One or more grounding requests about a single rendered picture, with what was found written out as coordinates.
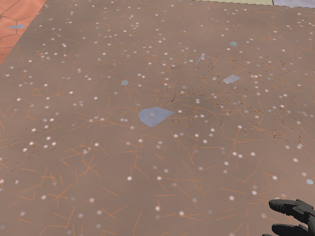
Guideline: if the right robot hand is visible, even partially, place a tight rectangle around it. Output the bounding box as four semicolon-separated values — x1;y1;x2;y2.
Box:
262;199;315;236

